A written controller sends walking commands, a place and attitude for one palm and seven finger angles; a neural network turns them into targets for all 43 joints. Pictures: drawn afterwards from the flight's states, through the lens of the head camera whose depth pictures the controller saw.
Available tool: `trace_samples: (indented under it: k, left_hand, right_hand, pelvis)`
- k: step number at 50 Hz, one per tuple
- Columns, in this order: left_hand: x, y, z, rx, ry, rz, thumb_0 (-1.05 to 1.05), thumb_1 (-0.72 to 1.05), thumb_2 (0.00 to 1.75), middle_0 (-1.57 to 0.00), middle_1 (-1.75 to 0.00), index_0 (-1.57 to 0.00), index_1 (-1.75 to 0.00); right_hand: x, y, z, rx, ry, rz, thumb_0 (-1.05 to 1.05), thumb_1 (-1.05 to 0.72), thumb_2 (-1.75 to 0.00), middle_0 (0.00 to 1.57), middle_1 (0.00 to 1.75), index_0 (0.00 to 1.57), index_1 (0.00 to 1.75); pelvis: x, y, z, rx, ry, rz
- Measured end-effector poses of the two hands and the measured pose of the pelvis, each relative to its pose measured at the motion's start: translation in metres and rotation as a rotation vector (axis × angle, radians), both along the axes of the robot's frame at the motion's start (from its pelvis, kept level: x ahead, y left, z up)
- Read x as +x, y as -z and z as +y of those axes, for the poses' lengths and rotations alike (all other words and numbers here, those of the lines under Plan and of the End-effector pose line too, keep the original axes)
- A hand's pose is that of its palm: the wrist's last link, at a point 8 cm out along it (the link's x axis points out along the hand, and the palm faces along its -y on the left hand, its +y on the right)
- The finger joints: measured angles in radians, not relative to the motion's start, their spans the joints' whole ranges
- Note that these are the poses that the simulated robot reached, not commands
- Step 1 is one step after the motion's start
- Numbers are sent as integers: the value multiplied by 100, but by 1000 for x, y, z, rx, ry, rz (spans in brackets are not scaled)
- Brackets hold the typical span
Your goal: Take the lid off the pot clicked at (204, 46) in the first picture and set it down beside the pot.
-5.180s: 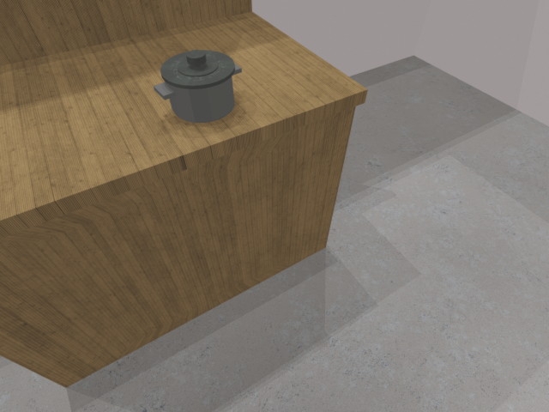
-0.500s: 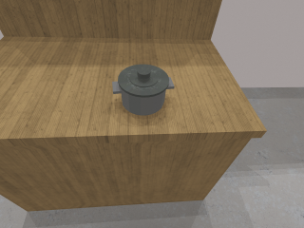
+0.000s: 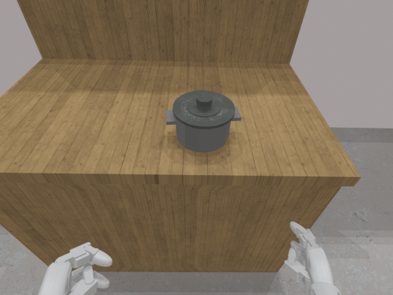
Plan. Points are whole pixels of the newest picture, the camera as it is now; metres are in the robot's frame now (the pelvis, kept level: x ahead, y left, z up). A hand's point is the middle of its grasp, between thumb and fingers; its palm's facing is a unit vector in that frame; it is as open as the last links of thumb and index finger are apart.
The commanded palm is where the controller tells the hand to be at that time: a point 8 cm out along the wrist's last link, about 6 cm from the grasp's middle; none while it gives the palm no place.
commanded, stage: lift the closed hand beside the body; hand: left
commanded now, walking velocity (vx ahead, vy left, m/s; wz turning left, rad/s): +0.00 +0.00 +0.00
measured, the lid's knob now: (204, 100) +0.55 +0.06 +0.14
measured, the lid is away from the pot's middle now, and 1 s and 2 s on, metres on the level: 0.00 0.00 0.00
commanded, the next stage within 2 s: raise the hand higher, near the body in 0.10 s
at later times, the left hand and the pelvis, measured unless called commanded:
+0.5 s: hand (75, 243) +0.17 +0.23 +0.09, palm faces +0.30 -0.85 -0.42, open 3.1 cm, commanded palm +0.11 +0.27 +0.12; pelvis +0.02 +0.00 +0.00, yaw -1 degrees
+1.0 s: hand (76, 205) +0.20 +0.22 +0.15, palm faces +0.36 -0.84 -0.41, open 3.1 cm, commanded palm +0.15 +0.26 +0.18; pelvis +0.03 -0.01 +0.00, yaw -1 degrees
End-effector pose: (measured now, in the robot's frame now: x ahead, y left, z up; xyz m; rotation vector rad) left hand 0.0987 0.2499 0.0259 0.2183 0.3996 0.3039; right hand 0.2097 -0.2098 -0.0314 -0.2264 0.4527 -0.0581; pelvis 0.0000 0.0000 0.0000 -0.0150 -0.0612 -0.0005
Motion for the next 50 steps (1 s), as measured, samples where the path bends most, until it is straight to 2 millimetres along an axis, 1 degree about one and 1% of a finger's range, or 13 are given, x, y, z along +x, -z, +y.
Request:
trace_samples:
  k: [4, 7, 12, 16, 21, 27, 36, 42, 50]
  left_hand:
    - [2, -14, 9, 40, -22, -27, 2, 90, 90, -111, -130, -112, -130]
    - [7, -28, 14, 80, -22, -56, 2, 90, 90, -119, -138, -119, -138]
    - [17, -52, 21, 157, -10, -107, 2, 90, 90, -125, -146, -126, -146]
    - [22, -63, 23, 194, 2, -129, 2, 90, 90, -128, -148, -128, -148]
    - [27, -75, 22, 222, 15, -163, 2, 89, 90, -129, -149, -129, -149]
    - [33, -89, 20, 242, 20, -224, 2, 89, 90, -129, -150, -130, -150]
    - [44, -110, 16, 267, 29, -323, 2, 89, 90, -130, -150, -130, -150]
    - [51, -124, 15, 287, 36, -380, 2, 89, 90, -130, -150, -130, -150]
    - [61, -143, 13, 314, 53, -461, 2, 89, 90, -130, -150, -130, -150]
  right_hand:
    - [-7, 13, 3, 3, -4, 63, 1, -91, -89, 20, 30, 21, 30]
    - [-15, 24, 6, 18, 3, 108, 1, -91, -89, 20, 30, 21, 30]
    - [-26, 38, 6, 47, 26, 163, 1, -91, -89, 20, 30, 21, 30]
    - [-29, 43, 2, 59, 47, 181, 1, -91, -89, 20, 30, 21, 30]
    - [-25, 41, -6, 47, 61, 173, 1, -91, -89, 20, 30, 21, 30]
    - [-11, 33, -14, 32, 66, 132, 1, -91, -89, 20, 30, 21, 30]
    - [6, 23, -12, 33, 45, 87, 1, -91, -89, 20, 30, 21, 30]
    - [7, 26, -7, 47, 30, 99, 1, -91, -89, 20, 30, 21, 30]
    - [-1, 33, -5, 51, 26, 138, 1, -91, -89, 20, 30, 21, 30]
  pelvis:
    - [4, -1, 0, 0, -2, -7]
    - [8, -1, 0, 2, 1, -12]
    - [13, -2, -1, 7, 10, -15]
    - [16, -3, -1, 9, 17, -13]
    - [18, -3, -3, 9, 20, -12]
    - [22, -4, -5, 9, 22, -10]
    - [24, -4, -8, 9, 21, -14]
    - [25, -4, -9, 9, 23, -15]
    - [25, -5, -8, 8, 25, -16]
